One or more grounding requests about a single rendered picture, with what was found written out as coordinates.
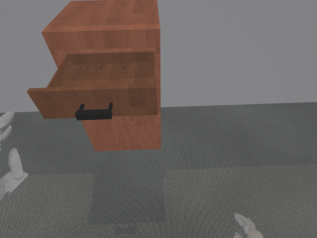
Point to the left robot hand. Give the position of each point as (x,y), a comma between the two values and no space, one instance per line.
(13,179)

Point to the right robot hand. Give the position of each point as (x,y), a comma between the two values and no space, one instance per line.
(248,227)

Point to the handle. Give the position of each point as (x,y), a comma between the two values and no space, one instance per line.
(94,114)

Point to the cabinet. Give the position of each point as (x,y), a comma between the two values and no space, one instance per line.
(111,26)

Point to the drawer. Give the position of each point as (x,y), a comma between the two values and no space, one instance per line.
(128,80)

